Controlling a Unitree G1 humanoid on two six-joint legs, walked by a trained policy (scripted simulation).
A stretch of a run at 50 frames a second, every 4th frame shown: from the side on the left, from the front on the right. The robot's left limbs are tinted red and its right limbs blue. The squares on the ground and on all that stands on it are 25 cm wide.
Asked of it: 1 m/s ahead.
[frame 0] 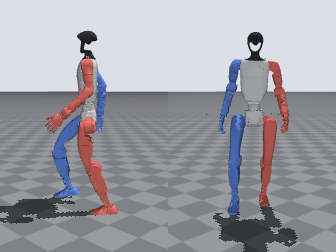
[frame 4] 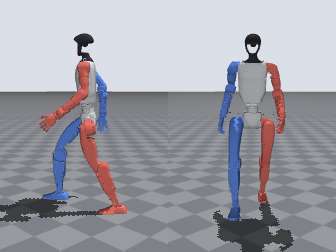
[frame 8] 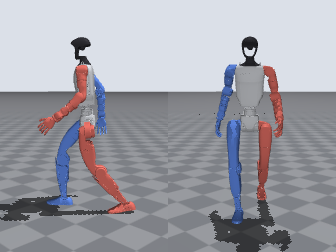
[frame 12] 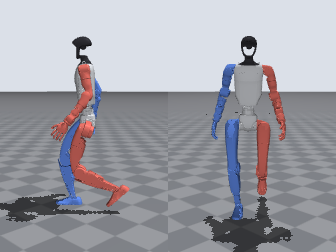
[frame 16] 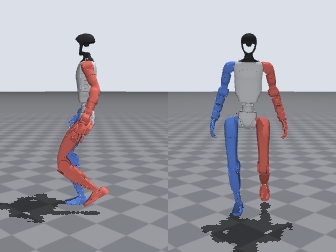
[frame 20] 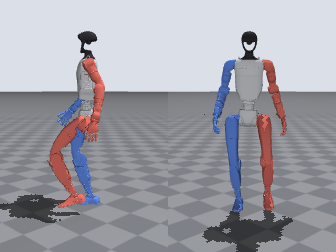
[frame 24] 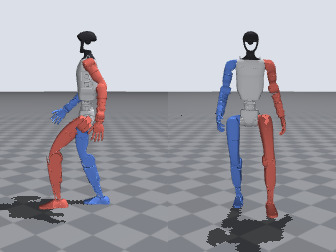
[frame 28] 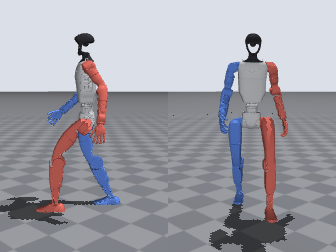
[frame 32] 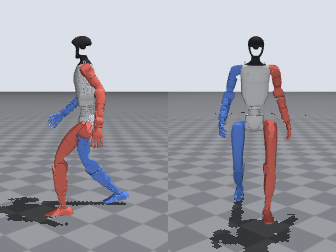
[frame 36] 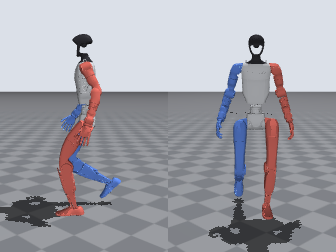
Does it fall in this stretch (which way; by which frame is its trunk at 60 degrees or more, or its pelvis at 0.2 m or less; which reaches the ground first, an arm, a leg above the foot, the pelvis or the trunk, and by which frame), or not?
no
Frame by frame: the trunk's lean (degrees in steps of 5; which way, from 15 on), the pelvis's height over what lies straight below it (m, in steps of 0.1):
0: 0, 0.8
4: 5, 0.8
8: 5, 0.7
12: 5, 0.7
16: 0, 0.8
20: 0, 0.8
24: 0, 0.8
28: 0, 0.8
32: 5, 0.7
36: 5, 0.7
